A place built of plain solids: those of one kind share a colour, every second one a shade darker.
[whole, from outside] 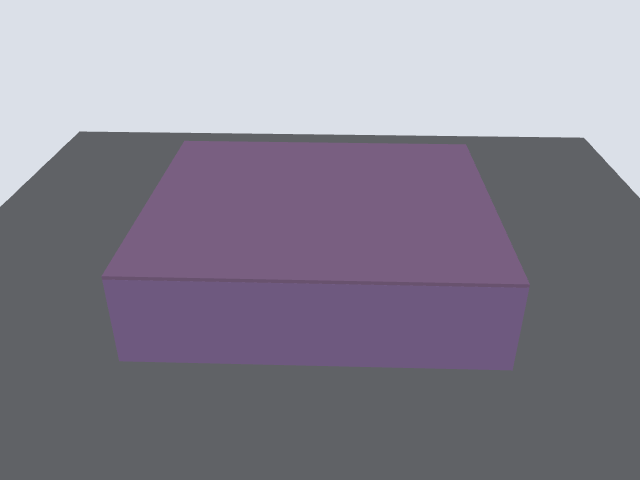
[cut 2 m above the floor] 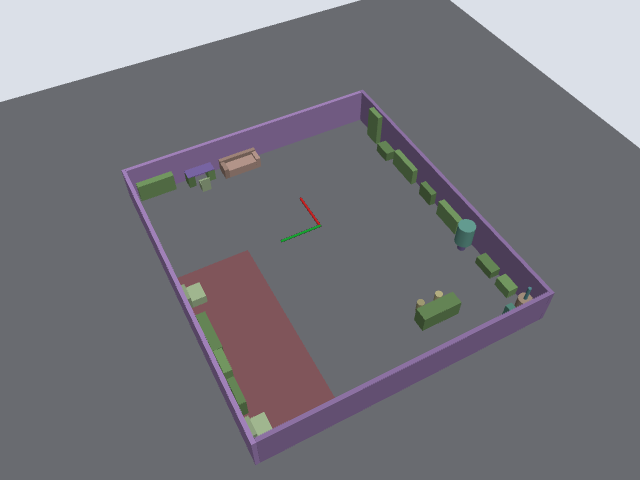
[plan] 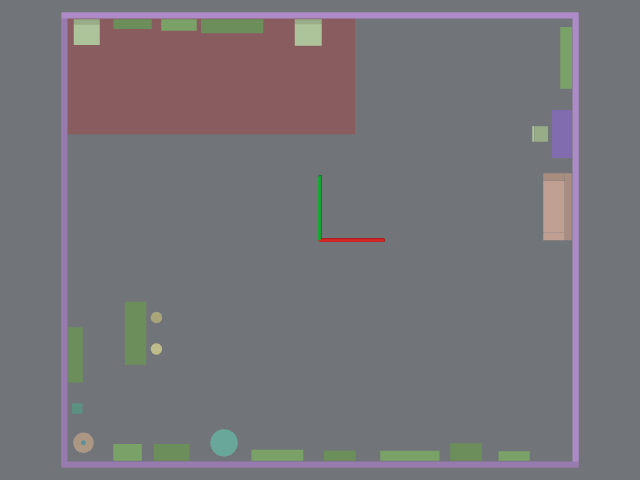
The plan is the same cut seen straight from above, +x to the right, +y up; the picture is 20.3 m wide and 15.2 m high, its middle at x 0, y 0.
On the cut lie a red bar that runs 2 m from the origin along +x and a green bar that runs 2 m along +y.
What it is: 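A loft; one open main floor with 2 platforms, their free sides bare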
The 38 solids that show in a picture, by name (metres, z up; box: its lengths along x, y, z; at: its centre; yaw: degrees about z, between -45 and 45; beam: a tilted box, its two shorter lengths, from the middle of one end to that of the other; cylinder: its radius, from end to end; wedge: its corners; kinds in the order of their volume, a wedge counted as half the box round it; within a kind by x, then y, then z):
{
 "wall_1": {"box": [0.2, 14.03, 4.16], "at": [-8.1, 0.0, 2.03]},
 "wall_2": {"box": [16.39, 0.2, 4.16], "at": [0.0, -7.11, 2.03]},
 "wall_3": {"box": [16.39, 0.2, 4.16], "at": [0.0, 7.11, 2.03]},
 "wall_4": {"box": [0.2, 14.03, 4.16], "at": [8.1, 0.0, 2.03]},
 "roof_1": {"box": [16.39, 14.43, 0.16], "at": [0.0, 0.0, 4.19]},
 "floor_1": {"box": [9.11, 3.67, 1.01], "at": [-3.44, 5.18, 0.46]},
 "case_1": {"box": [0.46, 1.75, 0.75], "at": [-7.75, -3.64, 0.33]},
 "case_2": {"box": [0.9, 0.53, 0.6], "at": [-6.09, -6.73, 0.25]},
 "case_3": {"box": [1.22, 0.31, 1.24], "at": [-5.93, 6.84, 1.58]},
 "case_4": {"box": [0.68, 1.99, 0.96], "at": [-5.84, -2.95, 0.43]},
 "case_5": {"box": [1.12, 0.53, 0.52], "at": [-4.69, -6.72, 0.21]},
 "case_6": {"box": [1.13, 0.37, 1.89], "at": [-4.46, 6.81, 1.91]},
 "case_7": {"box": [1.98, 0.45, 0.84], "at": [-2.78, 6.77, 1.38]},
 "case_8": {"box": [1.64, 0.35, 0.98], "at": [-1.35, -6.82, 0.44]},
 "case_9": {"box": [1.01, 0.33, 0.84], "at": [0.62, -6.83, 0.37]},
 "case_10": {"box": [1.88, 0.32, 1.01], "at": [2.85, -6.83, 0.46]},
 "case_11": {"box": [1.01, 0.56, 0.61], "at": [4.63, -6.71, 0.25]},
 "case_12": {"box": [0.99, 0.3, 1.95], "at": [6.15, -6.84, 0.92]},
 "case_13": {"box": [0.64, 0.39, 0.75], "at": [7.66, 2.79, 0.33]},
 "case_14": {"box": [0.64, 0.39, 0.75], "at": [7.66, 3.93, 0.33]},
 "case_15": {"box": [0.37, 1.95, 1.08], "at": [7.79, 5.77, 0.49]},
 "sofa_1": {"box": [0.68, 0.25, 0.69], "at": [7.41, 0.11, 0.29]},
 "sofa_2": {"box": [0.68, 1.64, 0.55], "at": [7.41, 1.05, 0.22]},
 "sofa_3": {"box": [0.68, 0.25, 0.69], "at": [7.41, 2.0, 0.29]},
 "sofa_4": {"box": [0.23, 2.13, 0.78], "at": [7.86, 1.05, 0.34]},
 "chair_1": {"box": [0.83, 0.64, 0.47], "at": [-7.39, 6.49, 1.2]},
 "chair_2": {"box": [0.83, 0.18, 0.79], "at": [-7.39, 6.91, 1.36]},
 "chair_3": {"box": [0.86, 0.68, 0.47], "at": [-0.37, 6.49, 1.2]},
 "chair_4": {"box": [0.86, 0.16, 0.76], "at": [-0.37, 6.91, 1.34]},
 "chair_5": {"box": [0.06, 0.5, 0.89], "at": [6.75, 3.36, 0.4]},
 "chair_6": {"box": [0.44, 0.5, 0.51], "at": [7.0, 3.36, 0.2]},
 "bush_1": {"cylinder": 0.43, "from": [-3.04, -6.42, 0.54], "to": [-3.04, -6.42, 1.67]},
 "stove_1": {"cylinder": 0.32, "from": [-7.49, -6.42, 0.0], "to": [-7.49, -6.42, 1.22]},
 "totem_1": {"box": [0.33, 0.33, 1.63], "at": [-7.69, -5.34, 0.76]},
 "stool_1": {"cylinder": 0.18, "from": [-5.18, -3.45, 0.0], "to": [-5.18, -3.45, 0.66]},
 "stool_2": {"cylinder": 0.18, "from": [-5.18, -2.45, 0.0], "to": [-5.18, -2.45, 0.66]},
 "flue_1": {"cylinder": 0.08, "from": [-7.49, -6.42, 1.22], "to": [-7.49, -6.42, 4.11]},
 "table_1": {"box": [0.64, 1.52, 0.04], "at": [7.66, 3.36, 0.72]}
}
